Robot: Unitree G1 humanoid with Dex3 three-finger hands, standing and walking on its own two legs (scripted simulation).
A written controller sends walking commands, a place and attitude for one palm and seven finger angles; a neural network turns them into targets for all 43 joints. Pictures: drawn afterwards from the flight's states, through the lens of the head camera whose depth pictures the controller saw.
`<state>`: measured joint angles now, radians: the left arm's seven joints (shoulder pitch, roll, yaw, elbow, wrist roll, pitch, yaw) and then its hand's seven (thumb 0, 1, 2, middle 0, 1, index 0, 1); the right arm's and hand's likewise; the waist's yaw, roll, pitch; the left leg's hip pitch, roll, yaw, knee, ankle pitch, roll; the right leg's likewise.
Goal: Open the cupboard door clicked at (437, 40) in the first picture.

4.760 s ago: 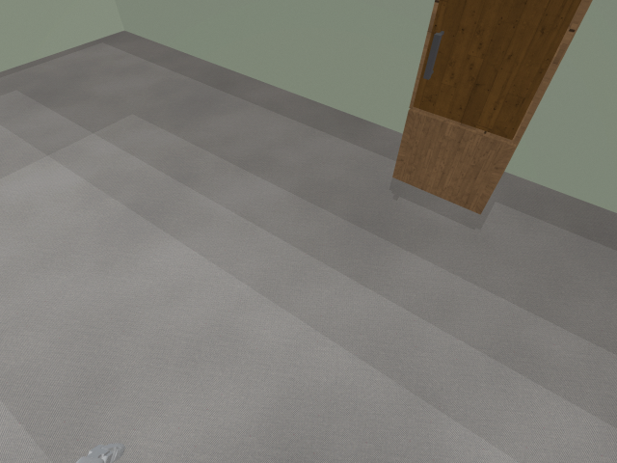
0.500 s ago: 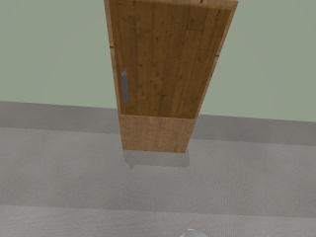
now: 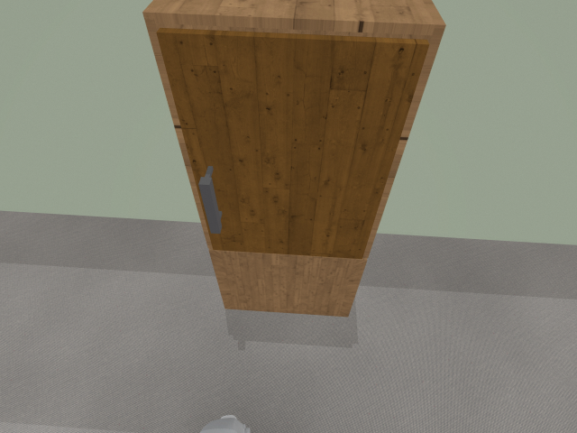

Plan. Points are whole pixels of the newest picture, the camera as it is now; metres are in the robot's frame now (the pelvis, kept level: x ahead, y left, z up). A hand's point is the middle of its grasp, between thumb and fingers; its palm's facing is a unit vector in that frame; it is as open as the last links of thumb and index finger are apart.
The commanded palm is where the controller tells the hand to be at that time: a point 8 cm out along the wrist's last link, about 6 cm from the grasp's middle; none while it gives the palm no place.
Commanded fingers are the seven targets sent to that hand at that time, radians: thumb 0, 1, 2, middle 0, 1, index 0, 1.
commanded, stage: come to a stop and stand still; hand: left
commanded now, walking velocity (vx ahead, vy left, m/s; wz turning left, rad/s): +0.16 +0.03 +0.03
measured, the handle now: (213, 200) +0.60 +0.21 -0.11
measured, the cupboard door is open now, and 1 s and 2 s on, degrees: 0 0 0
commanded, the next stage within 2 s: look again from close up in 1.38 s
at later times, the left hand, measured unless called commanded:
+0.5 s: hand out of the picture +0.10 +0.19 -0.18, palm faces +0.05 -0.96 -0.26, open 7.3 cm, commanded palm none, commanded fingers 0.00 0.90 0.90 -0.20 -0.30 -0.20 -0.30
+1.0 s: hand out of the picture +0.02 +0.17 -0.18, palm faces +0.10 -0.97 -0.24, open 7.3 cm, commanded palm none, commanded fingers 0.00 0.90 0.90 -0.20 -0.30 -0.20 -0.30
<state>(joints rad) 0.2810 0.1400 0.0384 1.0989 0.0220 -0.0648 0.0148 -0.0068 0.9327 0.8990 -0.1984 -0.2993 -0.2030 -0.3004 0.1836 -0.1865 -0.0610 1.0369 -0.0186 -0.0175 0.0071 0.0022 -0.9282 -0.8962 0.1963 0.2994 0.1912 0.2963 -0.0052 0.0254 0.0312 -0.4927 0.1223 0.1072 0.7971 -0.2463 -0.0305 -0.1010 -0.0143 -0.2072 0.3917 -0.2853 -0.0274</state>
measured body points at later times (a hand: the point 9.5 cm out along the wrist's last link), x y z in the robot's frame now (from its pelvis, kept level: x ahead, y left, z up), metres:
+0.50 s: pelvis +0.04 -0.01 -0.01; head +0.07 -0.01 +0.44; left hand +0.10 +0.25 -0.16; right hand +0.12 -0.26 -0.15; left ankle +0.11 +0.12 -0.74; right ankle +0.04 -0.15 -0.70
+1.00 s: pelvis +0.02 -0.02 -0.01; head +0.04 -0.02 +0.44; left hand +0.02 +0.22 -0.16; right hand +0.04 -0.27 -0.16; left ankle -0.02 +0.11 -0.74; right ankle +0.05 -0.17 -0.74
